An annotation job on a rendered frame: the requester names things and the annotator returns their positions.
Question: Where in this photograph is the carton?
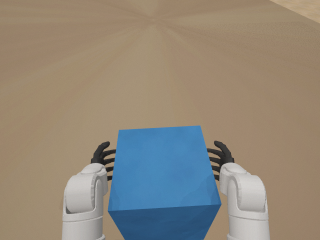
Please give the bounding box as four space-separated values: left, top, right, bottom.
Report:
107 125 222 240

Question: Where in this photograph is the robot right hand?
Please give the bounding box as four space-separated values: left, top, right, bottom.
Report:
207 140 235 181

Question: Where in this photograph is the robot right forearm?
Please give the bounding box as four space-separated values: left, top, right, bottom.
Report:
219 162 270 240

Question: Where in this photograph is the robot left forearm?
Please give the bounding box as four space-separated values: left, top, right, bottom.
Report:
62 163 108 240

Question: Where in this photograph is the robot left hand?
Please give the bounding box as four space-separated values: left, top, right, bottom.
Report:
90 141 116 181

